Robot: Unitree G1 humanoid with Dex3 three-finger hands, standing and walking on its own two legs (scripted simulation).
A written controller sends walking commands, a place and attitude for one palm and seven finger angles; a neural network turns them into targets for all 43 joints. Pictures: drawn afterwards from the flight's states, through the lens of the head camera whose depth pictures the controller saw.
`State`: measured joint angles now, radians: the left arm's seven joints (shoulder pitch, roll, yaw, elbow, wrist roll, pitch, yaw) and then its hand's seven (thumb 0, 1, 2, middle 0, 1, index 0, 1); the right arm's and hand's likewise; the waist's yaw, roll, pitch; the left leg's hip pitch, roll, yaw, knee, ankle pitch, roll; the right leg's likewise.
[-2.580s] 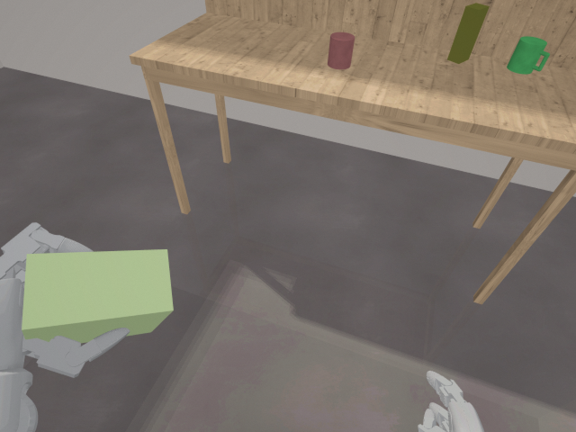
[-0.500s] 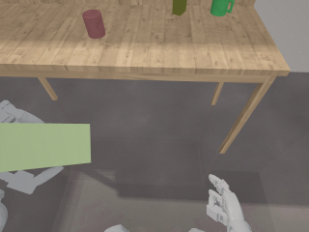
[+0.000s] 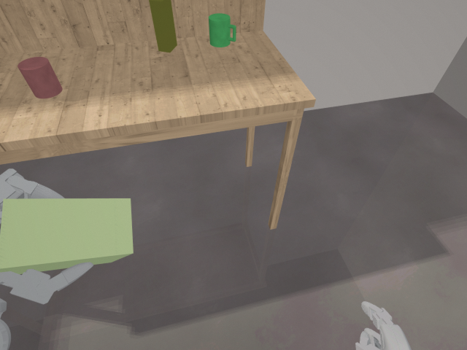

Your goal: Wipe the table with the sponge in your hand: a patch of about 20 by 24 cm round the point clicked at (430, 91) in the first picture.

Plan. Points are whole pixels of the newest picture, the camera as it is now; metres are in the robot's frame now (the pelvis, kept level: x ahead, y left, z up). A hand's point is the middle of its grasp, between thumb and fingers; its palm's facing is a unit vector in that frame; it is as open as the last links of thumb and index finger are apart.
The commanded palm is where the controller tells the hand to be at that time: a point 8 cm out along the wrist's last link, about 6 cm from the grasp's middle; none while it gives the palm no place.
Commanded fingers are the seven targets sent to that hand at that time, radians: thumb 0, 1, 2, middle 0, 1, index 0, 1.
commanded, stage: turn to face it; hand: left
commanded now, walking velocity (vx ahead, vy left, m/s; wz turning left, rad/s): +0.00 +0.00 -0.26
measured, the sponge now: (86, 235) +0.22 +0.20 +0.16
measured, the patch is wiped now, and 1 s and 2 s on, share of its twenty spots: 0.00 0.00 0.00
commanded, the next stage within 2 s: take the last steps up to it in 0.18 s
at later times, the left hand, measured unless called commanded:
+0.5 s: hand (89, 280) +0.17 +0.17 +0.17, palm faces +0.23 -0.85 -0.47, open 10.5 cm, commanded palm +0.12 +0.23 +0.18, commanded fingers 0.00 0.10 1.30 -1.20 -1.60 -1.20 -1.60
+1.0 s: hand (85, 267) +0.18 +0.18 +0.17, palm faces +0.34 -0.83 -0.43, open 10.4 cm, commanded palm +0.13 +0.23 +0.18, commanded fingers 0.00 0.10 1.30 -1.20 -1.60 -1.20 -1.60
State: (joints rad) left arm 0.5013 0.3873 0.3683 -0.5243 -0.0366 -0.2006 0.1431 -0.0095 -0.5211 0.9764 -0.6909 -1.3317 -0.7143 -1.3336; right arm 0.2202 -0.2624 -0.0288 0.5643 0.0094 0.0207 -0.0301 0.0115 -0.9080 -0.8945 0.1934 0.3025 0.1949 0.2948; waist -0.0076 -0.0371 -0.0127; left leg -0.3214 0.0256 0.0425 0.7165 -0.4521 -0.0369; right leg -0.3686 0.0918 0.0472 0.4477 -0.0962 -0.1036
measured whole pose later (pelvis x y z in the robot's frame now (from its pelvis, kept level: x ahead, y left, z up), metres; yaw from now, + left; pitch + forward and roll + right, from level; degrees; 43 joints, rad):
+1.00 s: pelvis -0.05 -0.03 -0.01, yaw -5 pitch -2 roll +0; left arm 0.41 0.33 0.32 -0.40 0.01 -0.24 0.13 -0.01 -0.52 0.98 -0.69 -1.33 -0.72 -1.33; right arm 0.21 -0.18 0.01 0.70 -0.01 -0.09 -0.05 0.01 -0.90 -0.89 0.20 0.30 0.20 0.30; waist 0.02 0.06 0.03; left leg -0.39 0.05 0.04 1.00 -0.42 0.00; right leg -0.28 -0.03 -0.15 0.61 -0.30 -0.05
